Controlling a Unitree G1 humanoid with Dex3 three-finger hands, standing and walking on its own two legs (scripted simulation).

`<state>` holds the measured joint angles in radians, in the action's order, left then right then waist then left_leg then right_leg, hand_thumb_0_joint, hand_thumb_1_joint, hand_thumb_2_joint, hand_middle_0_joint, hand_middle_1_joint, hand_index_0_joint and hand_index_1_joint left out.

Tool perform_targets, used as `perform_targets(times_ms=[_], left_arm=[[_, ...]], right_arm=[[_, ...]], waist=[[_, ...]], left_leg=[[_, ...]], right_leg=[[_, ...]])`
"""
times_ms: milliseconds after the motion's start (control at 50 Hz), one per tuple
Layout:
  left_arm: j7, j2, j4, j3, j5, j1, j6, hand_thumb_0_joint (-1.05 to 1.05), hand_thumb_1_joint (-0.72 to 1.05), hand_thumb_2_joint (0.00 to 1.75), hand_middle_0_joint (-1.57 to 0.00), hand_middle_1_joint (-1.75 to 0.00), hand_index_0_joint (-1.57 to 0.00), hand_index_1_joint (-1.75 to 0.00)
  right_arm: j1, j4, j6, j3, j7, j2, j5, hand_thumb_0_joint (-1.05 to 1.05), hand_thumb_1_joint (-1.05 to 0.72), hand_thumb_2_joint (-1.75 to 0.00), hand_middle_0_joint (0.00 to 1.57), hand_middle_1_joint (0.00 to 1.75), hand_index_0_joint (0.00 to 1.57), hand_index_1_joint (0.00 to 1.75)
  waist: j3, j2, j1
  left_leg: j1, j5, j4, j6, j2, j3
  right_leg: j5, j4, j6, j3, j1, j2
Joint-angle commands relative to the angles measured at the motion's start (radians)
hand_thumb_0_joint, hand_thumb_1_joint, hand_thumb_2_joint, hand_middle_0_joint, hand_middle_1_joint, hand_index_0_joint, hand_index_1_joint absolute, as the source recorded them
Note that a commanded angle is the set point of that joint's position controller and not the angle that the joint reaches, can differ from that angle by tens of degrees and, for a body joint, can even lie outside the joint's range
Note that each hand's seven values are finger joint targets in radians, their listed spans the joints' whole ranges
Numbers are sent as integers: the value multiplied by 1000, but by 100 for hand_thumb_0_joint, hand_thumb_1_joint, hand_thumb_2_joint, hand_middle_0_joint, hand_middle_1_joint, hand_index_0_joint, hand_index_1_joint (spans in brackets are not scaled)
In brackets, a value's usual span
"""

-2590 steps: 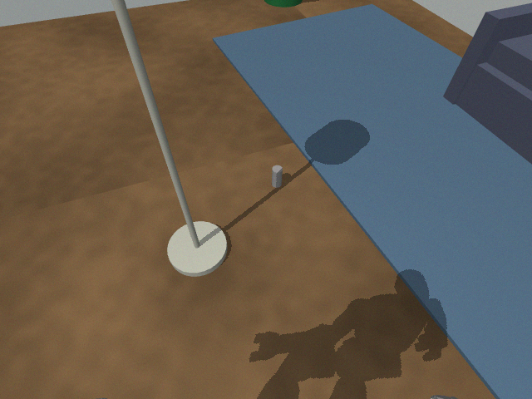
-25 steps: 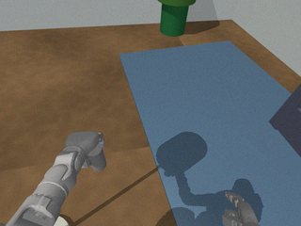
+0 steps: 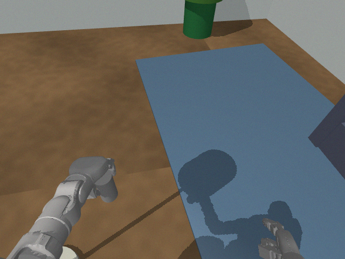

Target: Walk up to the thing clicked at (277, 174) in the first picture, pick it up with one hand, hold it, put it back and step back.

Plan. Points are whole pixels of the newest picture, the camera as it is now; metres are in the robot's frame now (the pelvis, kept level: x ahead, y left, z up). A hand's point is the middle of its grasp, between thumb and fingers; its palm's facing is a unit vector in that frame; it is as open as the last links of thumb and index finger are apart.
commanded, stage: hold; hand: left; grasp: from above
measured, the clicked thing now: (106, 186) +0.31 +0.21 -0.10
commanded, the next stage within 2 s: crouch in 0.54 s
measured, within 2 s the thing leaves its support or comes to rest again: neither
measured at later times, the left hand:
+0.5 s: hand (92, 187) +0.28 +0.23 -0.04, palm faces -0.46 -0.09 -0.88, open 8.1 cm
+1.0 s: hand (99, 195) +0.28 +0.22 -0.10, palm faces -0.47 -0.05 -0.88, open 8.4 cm
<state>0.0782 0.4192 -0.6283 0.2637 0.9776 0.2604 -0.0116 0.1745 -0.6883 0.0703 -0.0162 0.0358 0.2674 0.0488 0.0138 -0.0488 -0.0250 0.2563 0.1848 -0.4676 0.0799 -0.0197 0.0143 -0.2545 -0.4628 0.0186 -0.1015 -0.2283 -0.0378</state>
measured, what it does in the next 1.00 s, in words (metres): stands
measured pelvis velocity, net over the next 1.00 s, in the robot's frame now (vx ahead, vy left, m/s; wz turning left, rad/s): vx -0.02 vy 0.00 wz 0.01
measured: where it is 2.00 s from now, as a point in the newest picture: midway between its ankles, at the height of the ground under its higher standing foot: outside the picture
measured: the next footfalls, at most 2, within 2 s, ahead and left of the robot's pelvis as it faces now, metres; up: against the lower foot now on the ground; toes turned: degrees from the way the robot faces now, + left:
none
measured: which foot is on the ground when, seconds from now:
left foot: down 0.00-1.00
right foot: down 0.00-1.00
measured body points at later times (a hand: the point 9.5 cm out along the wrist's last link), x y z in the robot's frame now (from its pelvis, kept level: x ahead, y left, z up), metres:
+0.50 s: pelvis +0.00 +0.00 +0.00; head -0.01 +0.02 +0.45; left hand +0.30 +0.23 +0.01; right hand +0.15 -0.25 -0.09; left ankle +0.04 +0.05 -0.74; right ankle +0.03 -0.22 -0.72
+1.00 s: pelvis -0.02 +0.00 -0.01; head +0.01 +0.03 +0.43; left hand +0.31 +0.22 -0.05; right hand +0.13 -0.26 -0.11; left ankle +0.04 +0.05 -0.74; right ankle +0.03 -0.22 -0.72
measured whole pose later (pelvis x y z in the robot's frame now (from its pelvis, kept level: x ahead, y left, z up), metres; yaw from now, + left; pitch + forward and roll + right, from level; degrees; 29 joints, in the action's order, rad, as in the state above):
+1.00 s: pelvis -0.02 +0.00 -0.01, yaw +0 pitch +3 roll -4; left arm -0.13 0.36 -0.92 0.26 1.08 0.38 0.03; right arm 0.17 -0.71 0.06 -0.02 0.01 0.25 0.02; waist 0.00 -0.01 0.01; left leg 0.45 0.21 -0.61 0.08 -0.03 0.00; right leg -0.29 -0.59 0.03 -0.09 -0.41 -0.04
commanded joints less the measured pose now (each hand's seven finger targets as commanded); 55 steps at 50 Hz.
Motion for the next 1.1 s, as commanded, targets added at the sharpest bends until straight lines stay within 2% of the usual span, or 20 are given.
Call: perform_targets(times_ms=[0, 40, 100, 120, 140, 180, 220, 280, 340, 400, 440, 460, 500, 520, 560, 620, 680, 840, 980, 1080], left_arm=[[-54, 192, 227, -114, 3, 400, 21, 0, 77, 79, -93, -96, -101, -88], [-51, 155, 200, -92, -3, 338, 16, 0, 77, 75, -91, -97, -100, -88], [-49, 159, 215, -88, -3, 347, 14, 0, 75, 75, -92, -94, -100, -86], [-53, 198, 250, -119, 0, 391, 19, 0, 73, 75, -90, -94, -98, -86], [-53, 182, 142, -117, 5, 321, 8, 0, 73, 77, -90, -95, -98, -87], [-50, 188, 218, -114, 1, 377, 14, 0, 73, 77, -92, -93, -99, -86], [-42, 146, 192, -80, 3, 327, 10, 0, 74, 75, -91, -93, -99, -86], [-37, 167, 190, -100, 3, 311, 9, 0, 72, 76, -89, -94, -97, -86], [-38, 182, 207, -105, 9, 396, 16, 0, 75, 79, -92, -94, -99, -86], [-40, 134, 186, -77, 5, 337, 16, 0, 74, 77, -90, -95, -98, -87], [-46, 178, 206, -114, 5, 373, 20, 0, 72, 75, -88, -97, -97, -88], [-44, 134, 158, -79, 12, 328, 14, 0, 73, 75, -89, -96, -97, -87], [-52, 173, 239, -105, 13, 411, 21, 0, 74, 76, -91, -93, -99, -86], [-56, 150, 164, -102, 16, 344, 11, 0, 74, 75, -89, -97, -97, -88], [-59, 125, 213, -72, 8, 368, 11, 0, 74, 74, -90, -95, -98, -86], [-64, 157, 214, -95, 9, 367, 10, 0, 76, 77, -96, -95, -103, -87], [-74, 145, 182, -94, 17, 353, 11, 0, 58, 88, -84, -94, -89, -89], [-192, 74, -18, -67, 69, 379, 39, 0, 46, 93, -77, -97, -81, -93], [-321, 53, -203, -71, 145, 546, 58, 0, 42, 99, -73, -104, -77, -100], [-403, 52, -287, -110, 201, 686, 62, 0, 44, 95, -71, -108, -77, -101]], right_arm=[[-113, 143, -46, -54, 14, 150, -1, 0, -86, -89, 20, 30, 20, 30], [-110, 141, -46, -53, 13, 151, 1, 0, -86, -89, 20, 30, 20, 30], [-113, 143, -45, -52, 12, 151, -1, 0, -87, -89, 20, 30, 20, 30], [-112, 144, -44, -54, 14, 151, -2, 0, -86, -89, 20, 30, 20, 30], [-108, 135, -43, -52, 14, 155, 0, 0, -87, -89, 20, 30, 20, 30], [-114, 143, -41, -53, 13, 153, -2, 0, -87, -89, 20, 30, 20, 30], [-116, 144, -43, -52, 11, 151, -1, 0, -86, -89, 20, 30, 20, 30], [-110, 138, -40, -53, 13, 150, -1, 0, -87, -89, 20, 30, 20, 30], [-108, 128, -40, -59, 10, 163, -7, 0, -86, -89, 20, 30, 20, 30], [-113, 137, -44, -53, 5, 155, -11, 0, -86, -89, 20, 30, 20, 30], [-119, 138, -46, -50, 6, 151, -10, 0, -87, -89, 20, 30, 20, 30], [-116, 137, -47, -49, 5, 153, -11, 0, -86, -89, 20, 30, 20, 30], [-121, 142, -47, -49, 4, 150, -11, 0, -86, -89, 20, 30, 20, 30], [-116, 136, -46, -52, 5, 153, -9, 0, -86, -89, 20, 30, 20, 30], [-120, 145, -45, -49, 3, 148, -11, 0, -87, -89, 20, 30, 20, 30], [-121, 142, -42, -48, 4, 146, -13, 0, -91, -91, 20, 30, 20, 30], [-121, 141, -39, -49, 4, 145, -11, 0, -88, -89, 20, 30, 20, 30], [-72, 105, -37, -58, -4, 141, -16, 0, -88, -90, 20, 30, 20, 30], [27, 55, -47, -80, -26, 157, -39, 0, -89, -90, 20, 30, 20, 30], [83, 61, -59, -108, -34, 181, -53, 0, -89, -89, 20, 30, 20, 30]], waist=[[-260, -23, 10], [-228, -6, 14], [-245, -16, 11], [-272, -27, 10], [-227, 15, 19], [-240, -24, 13], [-234, -12, 15], [-237, -1, 15], [-237, -49, 24], [-219, -25, 18], [-240, -29, 13], [-206, -10, 26], [-250, -60, 13], [-239, -17, 23], [-238, -3, 29], [-229, -5, 14], [-227, -3, 18], [-165, 64, 55], [-305, 7, 96], [-428, -85, 106]], left_leg=[[-217, -17, 112, -110, 69, -110], [-197, -3, 119, -112, 73, -118], [-212, -37, 117, -114, 75, -120], [-226, -46, 114, -111, 69, -111], [-205, -47, 113, -113, 74, -119], [-223, -21, 125, -115, 78, -124], [-218, -31, 128, -114, 77, -125], [-218, -62, 118, -113, 75, -119], [-243, -18, 136, -135, 106, -167], [-225, 44, 146, -127, 103, -175], [-227, 37, 140, -122, 94, -160], [-206, 37, 138, -124, 94, -161], [-235, 28, 139, -123, 87, -146], [-228, 10, 129, -125, 90, -150], [-229, 5, 124, -116, 80, -134], [-200, 40, 129, -113, 75, -135], [-209, 37, 127, -113, 78, -134], [-119, 83, 63, -108, 61, -117], [11, 59, -166, -124, 74, -142], [173, 174, -354, -149, 89, -224]], right_leg=[[56, 63, -1, 59, -67, 54], [51, 65, -2, 58, -70, 54], [74, 62, -1, 60, -57, 52], [81, 66, -2, 56, -52, 50], [79, 66, -3, 58, -62, 51], [65, 70, -1, 58, -68, 50], [72, 68, 0, 60, -62, 51], [87, 69, -2, 57, -59, 50], [63, 55, -2, 58, -108, 49], [37, 62, -6, 60, -98, 46], [37, 69, -5, 59, -83, 44], [36, 67, -5, 58, -97, 44], [43, 70, -2, 56, -83, 41], [48, 66, -3, 57, -95, 42], [52, 75, -4, 56, -87, 41], [27, 80, -7, 55, -76, 38], [28, 75, -6, 55, -86, 41], [-16, 38, -7, 62, -197, 42], [-19, -185, 0, 67, -459, 50], [-76, -445, 6, 82, -765, 63]])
